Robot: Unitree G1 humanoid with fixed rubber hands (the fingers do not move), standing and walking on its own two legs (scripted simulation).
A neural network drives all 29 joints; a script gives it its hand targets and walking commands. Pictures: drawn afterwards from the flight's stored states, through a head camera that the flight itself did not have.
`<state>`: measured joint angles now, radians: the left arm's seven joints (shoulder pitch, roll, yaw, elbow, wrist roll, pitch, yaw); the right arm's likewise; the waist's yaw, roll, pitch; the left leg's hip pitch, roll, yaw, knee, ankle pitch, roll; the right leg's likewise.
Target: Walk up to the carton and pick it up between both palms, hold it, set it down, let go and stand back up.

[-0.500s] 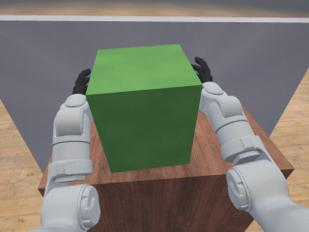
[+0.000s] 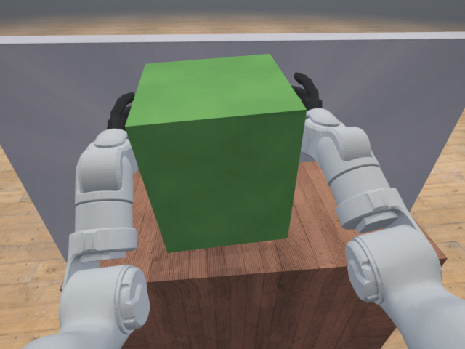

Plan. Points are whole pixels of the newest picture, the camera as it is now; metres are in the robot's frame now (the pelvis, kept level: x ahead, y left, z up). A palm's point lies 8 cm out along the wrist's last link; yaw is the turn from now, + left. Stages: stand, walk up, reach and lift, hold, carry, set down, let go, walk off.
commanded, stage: reach and lift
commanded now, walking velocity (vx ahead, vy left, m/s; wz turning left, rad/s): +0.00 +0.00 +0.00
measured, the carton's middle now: (218, 153) +0.38 +0.00 +0.22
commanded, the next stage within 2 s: hold in 0.24 s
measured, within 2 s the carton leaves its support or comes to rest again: neither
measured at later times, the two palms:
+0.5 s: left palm (114, 135) +0.37 +0.16 +0.27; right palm (305, 105) +0.38 -0.14 +0.30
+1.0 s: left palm (116, 131) +0.37 +0.16 +0.27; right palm (309, 105) +0.38 -0.14 +0.30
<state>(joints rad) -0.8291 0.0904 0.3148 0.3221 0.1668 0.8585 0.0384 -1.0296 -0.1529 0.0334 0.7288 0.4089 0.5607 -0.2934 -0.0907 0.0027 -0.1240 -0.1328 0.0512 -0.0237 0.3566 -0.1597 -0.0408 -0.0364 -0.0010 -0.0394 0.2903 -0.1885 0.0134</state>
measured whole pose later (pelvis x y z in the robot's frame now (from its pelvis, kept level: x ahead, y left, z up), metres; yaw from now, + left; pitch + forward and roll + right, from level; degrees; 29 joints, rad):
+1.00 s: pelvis +0.00 +0.00 +0.00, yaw +0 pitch -3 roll -1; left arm -0.90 0.10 0.33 0.39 0.14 0.91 0.05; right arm -1.14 -0.19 0.07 0.83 0.46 0.63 -0.30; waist -0.07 0.01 -0.17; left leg -0.16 0.06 -0.03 0.37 -0.17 -0.05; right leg -0.05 0.01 -0.04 0.29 -0.19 0.01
